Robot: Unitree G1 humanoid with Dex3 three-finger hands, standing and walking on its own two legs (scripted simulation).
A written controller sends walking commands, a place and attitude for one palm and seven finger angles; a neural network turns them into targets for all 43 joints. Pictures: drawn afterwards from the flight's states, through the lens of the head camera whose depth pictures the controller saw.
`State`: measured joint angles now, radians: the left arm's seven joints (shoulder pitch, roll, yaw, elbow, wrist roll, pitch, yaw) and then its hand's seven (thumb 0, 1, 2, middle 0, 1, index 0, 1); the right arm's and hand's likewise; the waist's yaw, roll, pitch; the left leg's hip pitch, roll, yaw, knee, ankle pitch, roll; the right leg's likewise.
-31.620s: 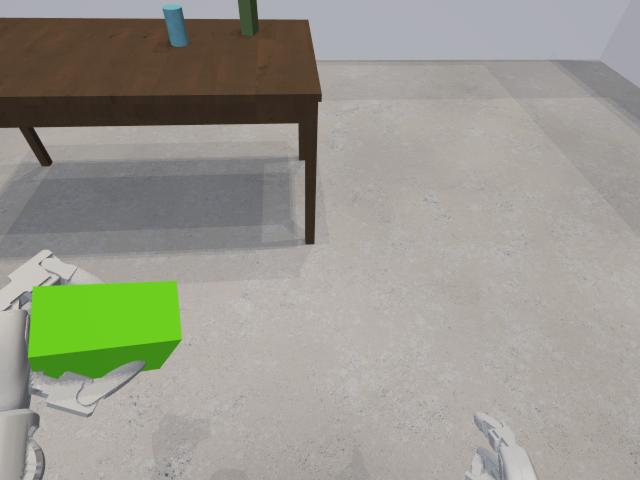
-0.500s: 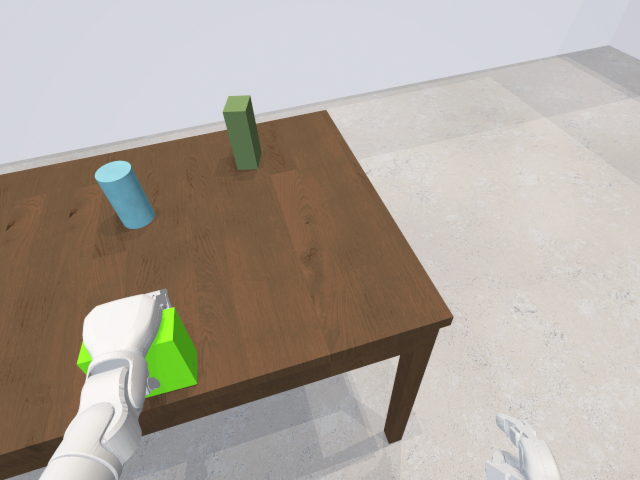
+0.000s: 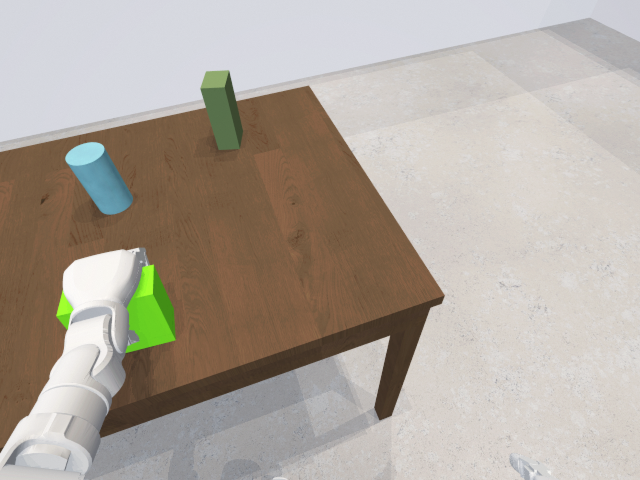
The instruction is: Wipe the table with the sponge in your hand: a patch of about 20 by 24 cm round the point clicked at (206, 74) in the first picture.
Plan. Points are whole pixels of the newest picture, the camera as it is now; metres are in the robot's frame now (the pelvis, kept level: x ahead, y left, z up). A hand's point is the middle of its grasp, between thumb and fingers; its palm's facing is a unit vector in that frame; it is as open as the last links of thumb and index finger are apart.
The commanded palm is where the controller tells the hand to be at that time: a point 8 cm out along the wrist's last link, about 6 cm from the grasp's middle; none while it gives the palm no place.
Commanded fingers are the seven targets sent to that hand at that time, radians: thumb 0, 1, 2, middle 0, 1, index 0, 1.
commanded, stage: wipe forward along the first lane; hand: left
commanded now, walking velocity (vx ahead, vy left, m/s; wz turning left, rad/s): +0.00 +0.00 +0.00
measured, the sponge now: (127, 320) +0.32 +0.32 -0.02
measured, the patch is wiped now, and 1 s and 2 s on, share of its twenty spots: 0.20 0.40 0.45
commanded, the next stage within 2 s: slide across to the middle lane in 0.96 s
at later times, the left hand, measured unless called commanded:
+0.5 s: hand (119, 271) +0.38 +0.34 +0.01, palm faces -0.12 +0.01 -0.99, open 10.0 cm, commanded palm +0.37 +0.33 +0.04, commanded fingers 0.00 0.10 1.30 -1.20 -1.60 -1.20 -1.60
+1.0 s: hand (119, 243) +0.43 +0.36 +0.01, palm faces -0.13 +0.01 -0.99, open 10.0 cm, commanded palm +0.43 +0.35 +0.04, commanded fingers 0.00 0.10 1.30 -1.20 -1.60 -1.20 -1.60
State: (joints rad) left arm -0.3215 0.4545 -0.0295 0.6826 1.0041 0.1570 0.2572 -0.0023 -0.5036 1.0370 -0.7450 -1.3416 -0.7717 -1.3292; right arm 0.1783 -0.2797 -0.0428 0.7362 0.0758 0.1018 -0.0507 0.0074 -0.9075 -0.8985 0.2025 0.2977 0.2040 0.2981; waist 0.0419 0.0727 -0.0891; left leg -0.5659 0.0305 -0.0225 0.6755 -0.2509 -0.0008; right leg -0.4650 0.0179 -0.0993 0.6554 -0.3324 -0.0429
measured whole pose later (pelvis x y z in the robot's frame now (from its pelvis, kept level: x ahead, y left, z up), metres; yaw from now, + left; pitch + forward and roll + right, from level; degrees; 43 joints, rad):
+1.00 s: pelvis +0.00 +0.03 -0.02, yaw -2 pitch +16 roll -4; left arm -0.76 0.62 0.04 1.14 1.07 0.08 0.27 0.01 -0.52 1.05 -0.76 -1.33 -0.78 -1.33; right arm 0.27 -0.27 -0.02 0.74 0.06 0.11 -0.01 0.00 -0.91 -0.90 0.20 0.30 0.21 0.30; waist -0.06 0.05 -0.13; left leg -0.80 0.04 -0.02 0.80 -0.29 0.02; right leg -0.67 0.02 -0.09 0.73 -0.34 -0.01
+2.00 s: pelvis +0.04 +0.03 +0.00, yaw -1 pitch +14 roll -2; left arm -0.67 0.42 -0.07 1.01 1.01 0.24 0.32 0.00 -0.51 1.05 -0.74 -1.34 -0.77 -1.34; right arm 0.23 -0.26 -0.05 0.77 0.06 0.16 0.03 0.00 -0.91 -0.90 0.20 0.30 0.20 0.30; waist -0.04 0.05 -0.13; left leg -0.61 0.02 0.00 0.67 -0.31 0.02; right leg -0.48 0.02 -0.07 0.58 -0.34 -0.01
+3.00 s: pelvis +0.04 +0.02 +0.01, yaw +0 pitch +7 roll -1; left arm -0.30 0.26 -0.27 0.56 1.00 0.45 0.33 0.00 -0.48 1.04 -0.71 -1.36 -0.73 -1.36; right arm 0.12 -0.25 -0.02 0.69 0.09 0.20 0.03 0.01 -0.91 -0.90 0.20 0.30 0.20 0.30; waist 0.05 0.06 -0.14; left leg -0.47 0.01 -0.01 0.65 -0.30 0.02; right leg -0.36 0.00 -0.08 0.59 -0.36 -0.01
